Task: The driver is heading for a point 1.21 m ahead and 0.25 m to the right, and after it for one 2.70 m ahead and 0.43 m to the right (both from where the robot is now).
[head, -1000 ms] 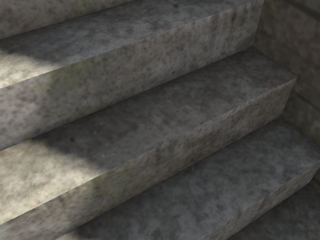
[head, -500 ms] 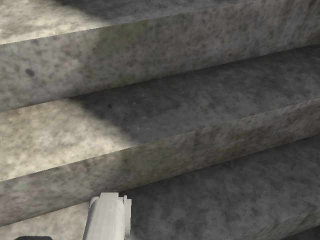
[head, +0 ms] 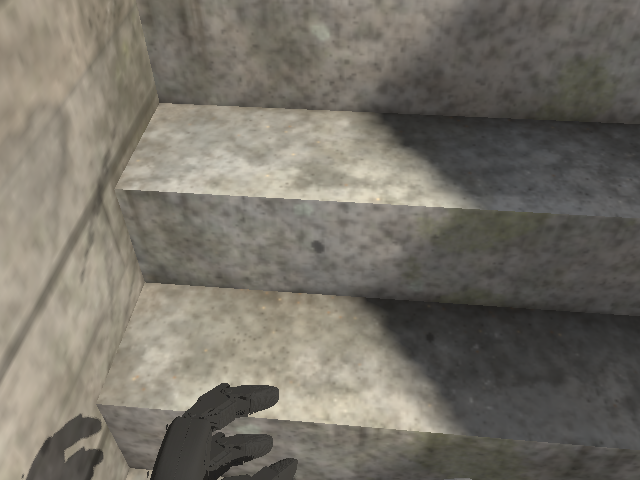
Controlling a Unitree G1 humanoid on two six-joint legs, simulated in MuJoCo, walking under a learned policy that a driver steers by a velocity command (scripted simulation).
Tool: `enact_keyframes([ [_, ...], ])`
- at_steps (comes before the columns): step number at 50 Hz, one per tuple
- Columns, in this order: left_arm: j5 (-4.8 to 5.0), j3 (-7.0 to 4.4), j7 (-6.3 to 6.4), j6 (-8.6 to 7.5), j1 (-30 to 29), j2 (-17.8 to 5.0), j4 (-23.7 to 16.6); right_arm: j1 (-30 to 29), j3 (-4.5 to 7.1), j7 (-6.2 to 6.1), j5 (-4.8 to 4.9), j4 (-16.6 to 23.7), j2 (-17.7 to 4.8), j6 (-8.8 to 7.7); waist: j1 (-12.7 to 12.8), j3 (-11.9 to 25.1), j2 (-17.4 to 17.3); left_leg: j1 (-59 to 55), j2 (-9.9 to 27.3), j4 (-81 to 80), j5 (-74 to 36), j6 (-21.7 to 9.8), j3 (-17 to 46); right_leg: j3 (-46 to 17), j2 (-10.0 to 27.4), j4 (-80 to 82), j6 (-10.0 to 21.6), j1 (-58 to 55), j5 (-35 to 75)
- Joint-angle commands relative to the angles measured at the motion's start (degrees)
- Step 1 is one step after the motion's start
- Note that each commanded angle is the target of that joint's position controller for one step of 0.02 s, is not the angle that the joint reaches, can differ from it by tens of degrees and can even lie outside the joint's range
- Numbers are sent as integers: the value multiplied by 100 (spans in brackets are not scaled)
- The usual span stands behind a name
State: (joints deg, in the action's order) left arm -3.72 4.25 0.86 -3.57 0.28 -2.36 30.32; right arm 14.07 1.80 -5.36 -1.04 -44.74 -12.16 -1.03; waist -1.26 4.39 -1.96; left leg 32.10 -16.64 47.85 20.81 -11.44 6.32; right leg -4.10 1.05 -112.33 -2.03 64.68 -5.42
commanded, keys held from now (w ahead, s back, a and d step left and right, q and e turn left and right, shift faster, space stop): w+q+shift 0.04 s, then w+shift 0.48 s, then shift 0.48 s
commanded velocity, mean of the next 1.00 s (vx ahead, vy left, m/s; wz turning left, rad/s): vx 0.56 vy -0.15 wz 0.27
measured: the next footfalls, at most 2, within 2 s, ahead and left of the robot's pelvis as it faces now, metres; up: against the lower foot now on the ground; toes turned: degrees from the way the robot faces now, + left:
right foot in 0.24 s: +0.07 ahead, -0.10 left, -0.01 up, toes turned +1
right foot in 0.72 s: +0.30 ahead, -0.23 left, +0.20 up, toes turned +10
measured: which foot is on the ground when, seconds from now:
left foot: down 0.00-0.74, up 0.76-1.00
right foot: up 0.00-0.22, down 0.24-0.28, up 0.30-0.70, down 0.72-1.00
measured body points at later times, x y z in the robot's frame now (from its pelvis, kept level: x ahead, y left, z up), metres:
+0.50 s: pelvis +0.07 -0.05 +0.04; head +0.11 -0.01 +0.48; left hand +0.22 +0.15 -0.08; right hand +0.11 -0.34 -0.07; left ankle +0.08 +0.01 -0.69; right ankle +0.06 -0.21 -0.35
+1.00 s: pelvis +0.21 -0.12 +0.22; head +0.23 -0.12 +0.67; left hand +0.17 +0.12 +0.07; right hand +0.41 -0.29 +0.11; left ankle +0.23 +0.04 -0.30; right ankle +0.26 -0.23 -0.48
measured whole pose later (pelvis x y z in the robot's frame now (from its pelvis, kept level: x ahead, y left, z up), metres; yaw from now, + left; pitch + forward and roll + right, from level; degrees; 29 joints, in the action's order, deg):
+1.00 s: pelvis +0.21 -0.12 +0.22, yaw +14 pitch +2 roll -3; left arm -0.6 -3.3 2.7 -3.5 19.3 -9.3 59.7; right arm 10.7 1.9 -1.6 -2.3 -39.8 -7.0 -3.0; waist -2.3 1.0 -4.0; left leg 58.2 -3.4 102.0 -0.3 -3.0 9.3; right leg 4.8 -0.1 -46.6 1.0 25.6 -22.9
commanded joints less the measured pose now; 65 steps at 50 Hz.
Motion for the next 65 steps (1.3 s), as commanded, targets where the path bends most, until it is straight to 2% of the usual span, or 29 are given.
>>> enact_keyframes([
  [1,111,-252,30,84,-287,-481,-315,-463,205,-116,-66,654,-741,-196,141,-208,33,896,1175,-2468,1296,-100,2747,498,-315,-217,-31,-594,-139],
  [9,473,-569,-6,-115,1849,-1174,796,-1213,449,-60,-167,1239,-447,-285,706,248,-560,928,1146,-3408,-465,694,1431,856,-308,7328,1016,-5570,-2533],
  [11,655,-667,91,-93,1324,-855,958,-157,492,-107,-69,1095,-347,-204,211,267,635,202,1075,-1029,1410,503,1723,1030,-81,9653,990,-6092,-868],
  [13,296,-684,-315,460,-371,-927,162,1799,818,-387,458,495,-882,86,-647,-246,2070,1321,1450,327,2934,1174,1656,275,296,8434,1861,-6674,-851],
  [14,40,-829,-550,489,-1025,-1090,-145,2644,720,-554,199,298,-851,102,-1055,-392,1820,832,1588,-582,1794,1009,1301,-572,820,7540,2026,-5216,-1201],
  [15,41,-764,-600,509,-362,-748,-122,2976,771,-586,84,85,-1125,99,-1129,66,-1034,-1457,2139,-3320,1787,640,2665,572,-497,6076,1309,-3462,-2172],
  [16,97,-796,-544,457,662,-750,54,1456,821,-505,-61,456,-1317,190,-291,-327,-2546,-2398,2493,-3877,3313,541,5316,239,-863,4321,725,-1474,-1602],
  [17,-197,-825,-501,335,938,-984,123,697,708,-573,-44,712,-1120,228,-175,-39,-1809,-2539,2595,-3803,3381,512,5739,-136,-753,2192,446,-980,-853],
  [19,-89,-709,-385,176,859,-797,171,711,636,-552,21,587,-1205,171,-12,113,239,-2713,2504,-3103,1263,429,4410,-333,-729,55,-15,-482,-189],
  [21,-124,-451,-272,231,68,-385,-177,665,421,-387,-66,362,-901,-88,-246,-101,520,-2813,2031,-2117,-517,135,2920,-80,-732,-1377,-36,603,-372],
  [26,-119,-220,-151,432,-674,-206,-666,1561,285,-266,-69,-260,-580,-350,-319,-154,-260,-2764,1935,-2030,-1815,240,2673,292,-549,-2596,137,1465,-1307],
  [28,19,-77,-76,92,-1428,-233,-947,1487,284,-7,18,-350,-445,-681,-524,-503,-1493,-2455,2106,-3444,1626,-1025,3112,230,-310,-2095,473,2092,-2278],
  [32,83,173,-144,164,-2344,126,-1381,1367,327,-97,279,-392,-406,-557,-617,-473,-493,-1345,2266,-5288,-1830,-685,1949,1006,208,2432,697,-1021,-2143],
  [33,177,181,-605,722,-3124,-485,-1923,2107,50,845,-332,-1390,-592,-111,-148,1178,-641,844,2545,-4397,-3451,-986,2570,731,-385,3007,903,-1959,-4678],
  [34,191,35,-910,823,-2235,-368,-1427,1939,-5,1336,-595,-1380,-917,-78,333,1050,-1176,597,3080,-4317,-8359,-1175,2190,1237,-655,2172,835,-3056,-2894],
  [36,14,-441,-809,958,1313,-1391,104,253,200,1537,-20,-717,-1305,-176,1504,2854,33,-1844,2880,-2095,-11623,-762,1359,561,-733,6075,785,-4551,-670],
  [37,-140,-534,-625,780,2431,-1558,715,1396,-16,1537,-279,-909,-479,-261,1179,3925,1501,97,2100,130,-8870,-556,1620,-2077,130,6454,1955,-7320,1170],
  [38,-246,-706,-453,841,2783,-1834,703,1761,-1,1574,-350,-1174,-260,-219,1565,2972,2820,1922,937,2462,-2732,209,2176,-5336,1471,8156,2856,-6999,-1230],
  [39,-72,-729,-404,706,2252,-1676,808,1126,112,1464,-158,-1181,-435,-199,1486,1321,1733,3360,829,5215,-3101,339,2697,-5829,1380,8528,2330,-5715,-5002],
  [40,481,-802,55,424,942,-1318,1279,291,332,813,-455,-174,-197,-538,377,1092,706,2326,955,6180,-1879,593,943,-4377,1500,8294,1720,-4988,-5347],
  [42,404,-678,286,103,275,-724,1761,393,71,501,-344,119,497,-399,-426,-526,-80,2515,1141,6355,-1662,711,808,-2358,988,8042,1187,-3247,-3960],
  [44,270,-558,202,-64,276,-134,2127,699,3,509,-178,125,668,-221,-632,-823,45,2377,1109,6677,-1613,676,664,-1037,768,7980,995,-2780,-2497],
  [49,297,-686,193,-254,840,-712,2300,347,-76,320,-137,579,678,-139,-585,-817,210,2331,1504,5067,-2245,911,183,-364,831,8377,1231,-3191,-500],
  [54,308,-857,489,-199,1267,-1411,2136,-65,-88,344,316,629,272,45,-95,-125,1228,-685,2132,890,-1297,666,-1159,-242,958,9579,1466,-3598,-298],
  [58,409,-837,291,-50,2302,-1288,2429,930,26,209,49,-18,163,-215,44,8,308,-1916,1559,-2228,-1163,688,-1412,84,605,7661,1164,-5284,1274],
  [60,407,-747,149,-22,3314,-759,2419,1163,-52,167,-113,-81,118,-251,496,307,-889,-2938,3147,-2095,-4581,264,614,-134,620,6708,644,-4285,-1519],
  [62,506,-708,91,154,2843,-770,2478,650,-154,117,-178,38,573,-237,343,-129,-438,-1952,3252,-2969,-2046,-191,1228,9,474,7207,383,-4336,-1632],
  [63,302,-645,-369,279,2082,-461,2336,-1731,-300,850,163,447,499,-255,689,-122,-420,-1917,2954,-2793,237,-81,1466,-157,368,6743,21,-3476,-1088],
  [65,293,-874,-397,534,1670,-1051,2014,-1387,-251,1017,248,536,379,-347,353,-127,-326,-1705,3169,-3270,1600,100,1375,-23,377,6885,-187,-3513,-1376],
])
Keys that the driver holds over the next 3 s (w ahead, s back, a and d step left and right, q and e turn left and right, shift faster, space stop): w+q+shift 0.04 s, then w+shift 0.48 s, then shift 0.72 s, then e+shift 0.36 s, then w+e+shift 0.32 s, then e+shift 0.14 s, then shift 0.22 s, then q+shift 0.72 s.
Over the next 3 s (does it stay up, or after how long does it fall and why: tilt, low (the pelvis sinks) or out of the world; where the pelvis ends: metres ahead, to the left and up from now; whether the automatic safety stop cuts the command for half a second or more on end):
stays up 0.51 -0.24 0.46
